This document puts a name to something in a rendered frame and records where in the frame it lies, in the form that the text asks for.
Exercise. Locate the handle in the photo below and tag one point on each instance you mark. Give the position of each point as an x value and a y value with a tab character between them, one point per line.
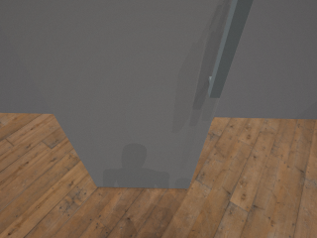
236	21

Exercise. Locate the fridge door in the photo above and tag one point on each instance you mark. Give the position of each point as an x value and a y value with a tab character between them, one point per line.
126	80

